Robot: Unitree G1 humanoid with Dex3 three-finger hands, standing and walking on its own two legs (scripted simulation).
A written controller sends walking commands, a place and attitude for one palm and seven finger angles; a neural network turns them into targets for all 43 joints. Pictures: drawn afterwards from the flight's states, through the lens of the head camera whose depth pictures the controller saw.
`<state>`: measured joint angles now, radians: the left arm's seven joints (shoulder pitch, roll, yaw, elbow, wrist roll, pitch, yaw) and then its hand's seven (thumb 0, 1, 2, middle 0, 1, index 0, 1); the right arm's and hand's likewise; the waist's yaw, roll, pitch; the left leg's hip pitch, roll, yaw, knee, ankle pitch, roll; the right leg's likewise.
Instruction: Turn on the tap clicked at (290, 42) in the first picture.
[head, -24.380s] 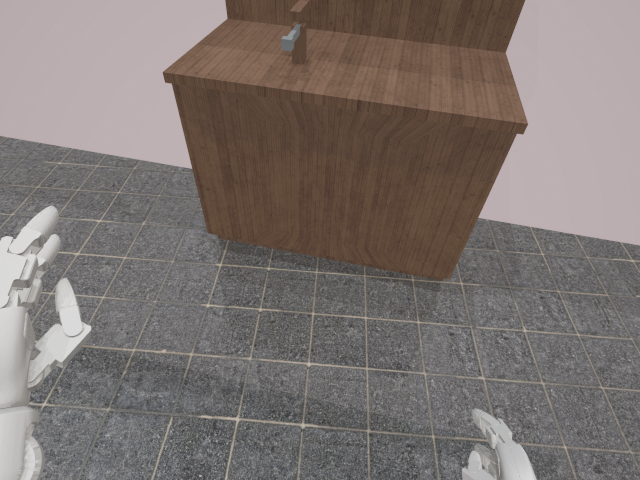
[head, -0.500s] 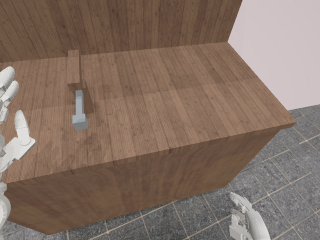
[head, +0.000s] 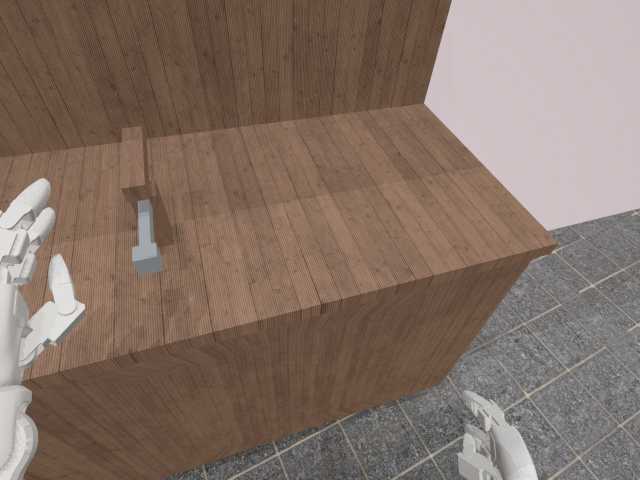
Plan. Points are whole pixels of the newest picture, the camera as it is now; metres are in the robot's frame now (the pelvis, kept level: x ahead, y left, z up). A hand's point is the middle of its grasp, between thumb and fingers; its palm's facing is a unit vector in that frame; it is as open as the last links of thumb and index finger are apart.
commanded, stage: look again from close up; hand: left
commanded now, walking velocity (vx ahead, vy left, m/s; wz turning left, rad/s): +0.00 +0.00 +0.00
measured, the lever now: (147, 259) +0.34 +0.25 +0.09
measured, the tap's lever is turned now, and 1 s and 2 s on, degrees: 0 0 0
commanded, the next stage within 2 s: shuffle to correct the standing spot in 0.12 s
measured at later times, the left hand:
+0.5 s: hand (117, 304) +0.23 +0.22 +0.16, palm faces +0.38 -0.87 -0.32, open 7.4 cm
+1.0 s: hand (173, 322) +0.22 +0.16 +0.16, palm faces +0.35 -0.86 -0.37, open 7.4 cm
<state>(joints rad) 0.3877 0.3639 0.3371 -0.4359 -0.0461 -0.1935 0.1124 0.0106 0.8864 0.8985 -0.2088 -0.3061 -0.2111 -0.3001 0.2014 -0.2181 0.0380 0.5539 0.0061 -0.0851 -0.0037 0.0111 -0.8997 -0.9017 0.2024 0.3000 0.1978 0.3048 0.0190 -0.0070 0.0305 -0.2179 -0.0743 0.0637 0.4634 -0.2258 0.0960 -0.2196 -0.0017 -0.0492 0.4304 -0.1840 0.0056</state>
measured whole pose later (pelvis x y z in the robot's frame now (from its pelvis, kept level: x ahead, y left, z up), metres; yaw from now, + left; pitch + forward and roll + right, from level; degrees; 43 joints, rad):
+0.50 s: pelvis +0.01 -0.03 +0.00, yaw -1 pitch -2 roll -1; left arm 0.38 0.34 0.33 -0.42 -0.05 -0.15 0.10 0.01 0.89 0.90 -0.21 -0.31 -0.21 -0.30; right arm 0.20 -0.19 0.06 0.56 0.00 -0.07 -0.02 0.01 -0.90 -0.90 0.20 0.30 0.20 0.30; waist 0.03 -0.01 0.02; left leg -0.18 -0.04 0.07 0.43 -0.22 0.07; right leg -0.19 0.03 -0.04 0.39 -0.17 -0.03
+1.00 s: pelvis +0.01 -0.07 +0.00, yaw +0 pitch -1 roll -1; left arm 0.47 0.34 0.30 -0.44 -0.08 -0.12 0.11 0.01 0.89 0.90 -0.21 -0.31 -0.21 -0.30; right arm 0.21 -0.26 0.02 0.57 0.02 -0.07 -0.05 0.01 -0.90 -0.90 0.20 0.30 0.20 0.30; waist 0.01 0.06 0.00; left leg -0.24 0.03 0.02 0.52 -0.26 0.01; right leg -0.19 0.10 -0.09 0.38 -0.18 -0.10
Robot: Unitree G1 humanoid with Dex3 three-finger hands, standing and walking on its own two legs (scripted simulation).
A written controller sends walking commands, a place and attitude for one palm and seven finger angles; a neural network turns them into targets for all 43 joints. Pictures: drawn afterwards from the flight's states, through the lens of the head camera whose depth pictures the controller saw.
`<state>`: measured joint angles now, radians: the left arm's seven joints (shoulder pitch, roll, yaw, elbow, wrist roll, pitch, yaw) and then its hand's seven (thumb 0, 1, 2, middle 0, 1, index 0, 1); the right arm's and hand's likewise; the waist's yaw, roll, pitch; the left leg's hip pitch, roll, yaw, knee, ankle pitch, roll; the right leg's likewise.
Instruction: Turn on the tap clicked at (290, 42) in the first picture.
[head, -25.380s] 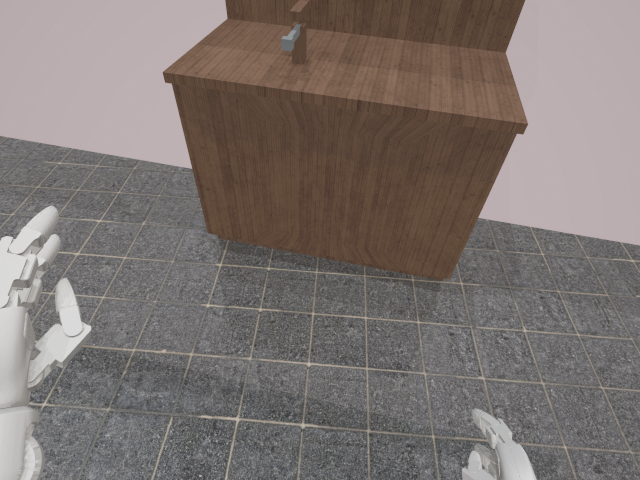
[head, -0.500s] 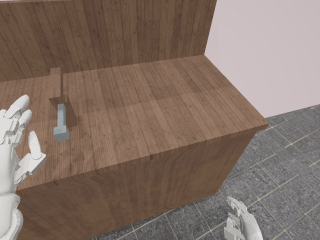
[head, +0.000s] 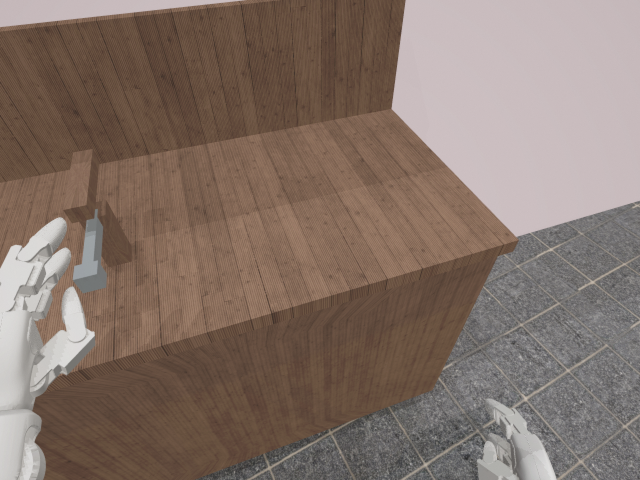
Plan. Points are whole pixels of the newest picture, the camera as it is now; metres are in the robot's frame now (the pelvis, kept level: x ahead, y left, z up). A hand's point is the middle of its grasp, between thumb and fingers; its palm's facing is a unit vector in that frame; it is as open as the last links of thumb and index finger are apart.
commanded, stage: come to a stop and stand still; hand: left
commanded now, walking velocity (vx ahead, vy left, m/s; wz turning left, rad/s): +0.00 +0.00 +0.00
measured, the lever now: (90, 276) +0.33 +0.32 +0.09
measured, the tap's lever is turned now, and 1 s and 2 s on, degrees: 0 0 0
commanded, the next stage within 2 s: look again from close up in 0.90 s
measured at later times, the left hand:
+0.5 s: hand (32, 335) +0.21 +0.28 +0.16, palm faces +0.38 -0.86 -0.34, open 7.4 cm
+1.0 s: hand (19, 325) +0.22 +0.30 +0.16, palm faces +0.38 -0.85 -0.36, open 7.4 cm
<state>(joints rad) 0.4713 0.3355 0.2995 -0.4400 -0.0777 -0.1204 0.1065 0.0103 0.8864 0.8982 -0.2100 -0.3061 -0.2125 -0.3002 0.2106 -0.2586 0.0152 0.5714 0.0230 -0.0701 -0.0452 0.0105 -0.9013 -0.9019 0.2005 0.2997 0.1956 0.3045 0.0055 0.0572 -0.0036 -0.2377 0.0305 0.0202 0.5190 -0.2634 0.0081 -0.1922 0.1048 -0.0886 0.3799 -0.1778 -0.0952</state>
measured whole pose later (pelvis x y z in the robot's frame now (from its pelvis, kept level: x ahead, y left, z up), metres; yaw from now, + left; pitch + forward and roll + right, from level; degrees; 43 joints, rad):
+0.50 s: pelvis +0.00 +0.04 +0.00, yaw +0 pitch -2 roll -1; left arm 0.44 0.35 0.30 -0.44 -0.07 -0.12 0.12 0.01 0.89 0.90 -0.21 -0.31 -0.21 -0.30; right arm 0.20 -0.21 0.05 0.56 0.01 -0.08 -0.04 0.01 -0.90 -0.90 0.20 0.30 0.20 0.30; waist 0.02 0.01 0.01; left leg -0.18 -0.04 0.05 0.43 -0.22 0.07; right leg -0.18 0.03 -0.06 0.38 -0.17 -0.03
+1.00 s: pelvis +0.01 +0.06 +0.00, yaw +0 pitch -2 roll -1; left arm 0.44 0.35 0.31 -0.46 -0.06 -0.14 0.11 0.01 0.89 0.90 -0.21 -0.31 -0.21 -0.30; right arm 0.19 -0.21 0.04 0.56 0.00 -0.07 -0.04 0.01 -0.90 -0.90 0.20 0.30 0.20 0.30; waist 0.03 0.01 0.05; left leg -0.16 -0.08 0.06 0.39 -0.21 0.08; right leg -0.18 0.00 -0.05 0.39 -0.19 0.00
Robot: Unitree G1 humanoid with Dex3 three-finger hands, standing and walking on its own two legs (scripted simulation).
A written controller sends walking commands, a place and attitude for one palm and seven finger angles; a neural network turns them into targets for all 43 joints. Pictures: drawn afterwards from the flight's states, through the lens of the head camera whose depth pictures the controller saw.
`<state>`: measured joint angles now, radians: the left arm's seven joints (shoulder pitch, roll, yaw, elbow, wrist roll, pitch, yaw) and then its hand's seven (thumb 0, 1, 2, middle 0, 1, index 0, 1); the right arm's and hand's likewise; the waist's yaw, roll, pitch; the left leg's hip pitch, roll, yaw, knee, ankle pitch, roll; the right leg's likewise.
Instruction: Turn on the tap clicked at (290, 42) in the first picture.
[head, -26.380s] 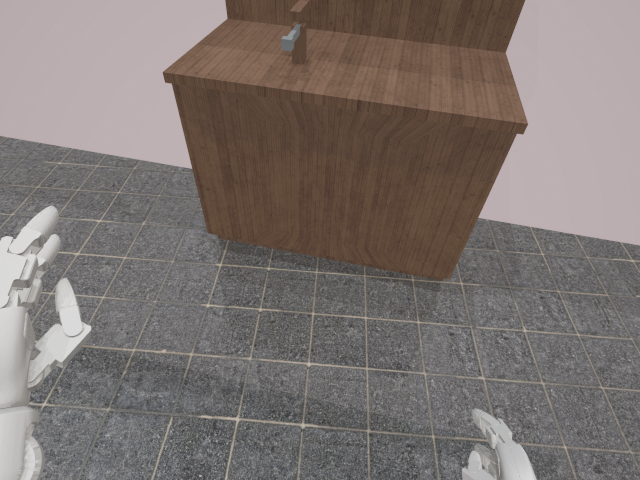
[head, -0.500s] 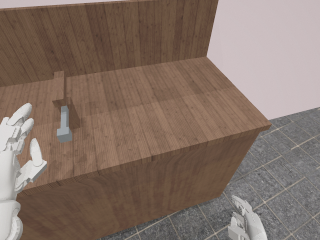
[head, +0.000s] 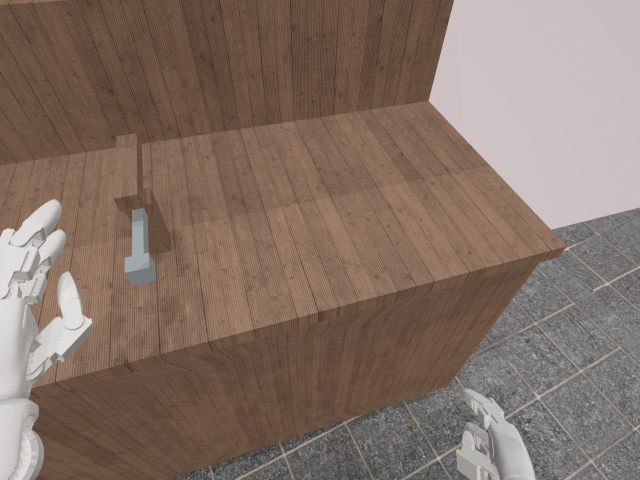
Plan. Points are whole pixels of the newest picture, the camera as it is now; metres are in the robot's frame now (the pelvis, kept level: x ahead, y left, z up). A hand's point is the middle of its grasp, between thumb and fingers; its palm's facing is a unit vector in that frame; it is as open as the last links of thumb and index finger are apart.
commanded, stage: look again from close up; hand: left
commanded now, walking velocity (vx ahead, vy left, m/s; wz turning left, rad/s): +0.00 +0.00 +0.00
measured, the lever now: (140, 269) +0.33 +0.26 +0.08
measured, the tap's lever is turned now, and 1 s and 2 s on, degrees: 0 0 0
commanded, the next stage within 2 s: come to a stop and stand still in 0.30 s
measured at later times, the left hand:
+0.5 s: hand (91, 306) +0.23 +0.24 +0.16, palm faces +0.40 -0.84 -0.36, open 7.4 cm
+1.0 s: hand (56, 327) +0.21 +0.27 +0.15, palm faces +0.45 -0.84 -0.31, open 7.4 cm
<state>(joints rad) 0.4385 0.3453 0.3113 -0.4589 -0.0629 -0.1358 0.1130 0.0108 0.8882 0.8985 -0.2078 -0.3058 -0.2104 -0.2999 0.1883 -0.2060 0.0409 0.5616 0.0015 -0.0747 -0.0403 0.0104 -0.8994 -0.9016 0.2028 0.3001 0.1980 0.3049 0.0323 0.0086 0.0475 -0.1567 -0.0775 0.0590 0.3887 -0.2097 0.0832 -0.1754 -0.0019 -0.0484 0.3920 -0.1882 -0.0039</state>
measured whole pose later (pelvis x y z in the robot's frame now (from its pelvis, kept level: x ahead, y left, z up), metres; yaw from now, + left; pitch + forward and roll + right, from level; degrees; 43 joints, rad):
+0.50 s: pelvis +0.00 -0.02 -0.01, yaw -1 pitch -2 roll -1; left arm 0.34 0.37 0.39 -0.43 -0.04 -0.19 0.09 0.02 0.88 0.90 -0.21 -0.31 -0.22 -0.30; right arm 0.24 -0.23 0.02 0.57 0.02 -0.11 -0.02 0.01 -0.90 -0.90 0.20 0.30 0.20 0.30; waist 0.03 -0.02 0.07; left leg -0.21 -0.03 0.06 0.51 -0.27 0.07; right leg -0.21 0.04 -0.05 0.45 -0.21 -0.03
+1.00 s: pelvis -0.01 +0.00 -0.01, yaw +0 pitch -3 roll -1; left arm 0.32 0.34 0.35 -0.38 -0.02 -0.21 0.10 0.01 0.88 0.90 -0.21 -0.31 -0.22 -0.30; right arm 0.25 -0.19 0.04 0.58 0.01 -0.15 -0.03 0.01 -0.90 -0.90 0.20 0.30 0.20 0.30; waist 0.07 -0.04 0.07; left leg -0.20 -0.07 0.06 0.47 -0.24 0.10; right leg -0.20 0.01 -0.05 0.44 -0.20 0.00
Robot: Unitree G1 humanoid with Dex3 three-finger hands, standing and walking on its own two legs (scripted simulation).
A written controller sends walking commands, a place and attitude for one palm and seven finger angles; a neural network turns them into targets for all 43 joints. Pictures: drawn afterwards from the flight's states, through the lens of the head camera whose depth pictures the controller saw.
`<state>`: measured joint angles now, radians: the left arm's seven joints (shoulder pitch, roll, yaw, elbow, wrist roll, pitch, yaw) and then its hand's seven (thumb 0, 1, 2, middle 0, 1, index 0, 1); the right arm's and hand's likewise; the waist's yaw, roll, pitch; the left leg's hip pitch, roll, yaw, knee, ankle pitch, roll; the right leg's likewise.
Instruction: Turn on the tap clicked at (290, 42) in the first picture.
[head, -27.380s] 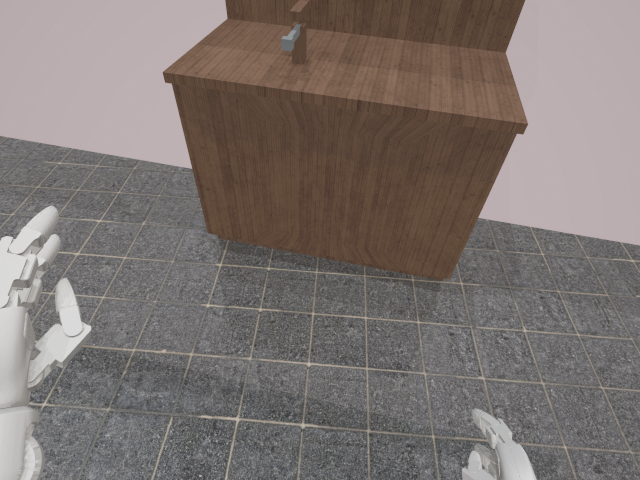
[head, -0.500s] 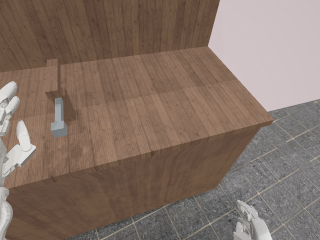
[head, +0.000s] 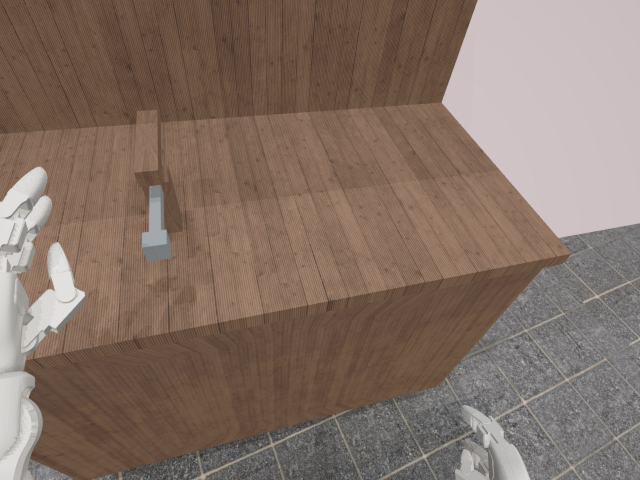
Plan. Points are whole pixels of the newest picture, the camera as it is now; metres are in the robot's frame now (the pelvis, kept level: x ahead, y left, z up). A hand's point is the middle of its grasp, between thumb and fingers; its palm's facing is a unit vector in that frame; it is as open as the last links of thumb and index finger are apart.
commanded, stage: come to a stop and stand still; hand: left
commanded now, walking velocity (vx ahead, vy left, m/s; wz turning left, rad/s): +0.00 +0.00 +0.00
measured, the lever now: (157, 245) +0.34 +0.26 +0.09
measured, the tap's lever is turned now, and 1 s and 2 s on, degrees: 0 0 0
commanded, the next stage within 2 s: look again from close up in 0.36 s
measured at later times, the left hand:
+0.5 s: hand (82, 286) +0.22 +0.26 +0.17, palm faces +0.40 -0.85 -0.34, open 7.4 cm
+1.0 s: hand (100, 286) +0.23 +0.25 +0.16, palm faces +0.39 -0.85 -0.34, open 7.4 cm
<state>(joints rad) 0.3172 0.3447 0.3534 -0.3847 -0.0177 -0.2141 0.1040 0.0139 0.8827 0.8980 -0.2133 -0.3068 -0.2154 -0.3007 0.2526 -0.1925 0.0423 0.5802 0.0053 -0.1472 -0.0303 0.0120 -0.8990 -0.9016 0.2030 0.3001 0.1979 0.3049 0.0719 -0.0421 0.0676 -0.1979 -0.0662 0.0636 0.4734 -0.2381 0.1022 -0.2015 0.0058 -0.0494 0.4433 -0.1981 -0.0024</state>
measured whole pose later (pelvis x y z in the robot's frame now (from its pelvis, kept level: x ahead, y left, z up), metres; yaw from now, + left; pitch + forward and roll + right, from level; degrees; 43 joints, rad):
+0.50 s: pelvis +0.01 +0.01 +0.00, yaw +0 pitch -3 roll -2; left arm 0.40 0.36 0.35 -0.49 -0.03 -0.22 0.10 0.01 0.89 0.90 -0.21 -0.31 -0.21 -0.30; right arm 0.21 -0.20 0.02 0.56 0.00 -0.11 -0.02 0.01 -0.90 -0.90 0.20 0.30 0.20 0.30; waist 0.05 -0.03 0.07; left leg -0.18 -0.08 0.06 0.46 -0.25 0.10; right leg -0.17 0.00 -0.05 0.42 -0.20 0.01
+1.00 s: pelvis +0.01 -0.01 +0.00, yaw +0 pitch -2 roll -1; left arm 0.39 0.37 0.35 -0.44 -0.04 -0.20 0.10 0.01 0.89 0.90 -0.21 -0.31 -0.21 -0.30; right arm 0.21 -0.19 0.02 0.57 0.01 -0.09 -0.03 0.01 -0.90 -0.90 0.20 0.30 0.20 0.30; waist 0.03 -0.03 0.06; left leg -0.17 -0.06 0.06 0.42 -0.22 0.08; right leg -0.17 0.01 -0.05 0.38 -0.18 -0.01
